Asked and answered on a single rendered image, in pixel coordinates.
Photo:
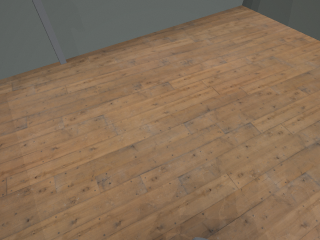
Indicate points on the panel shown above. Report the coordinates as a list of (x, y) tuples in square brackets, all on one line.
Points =
[(49, 30)]

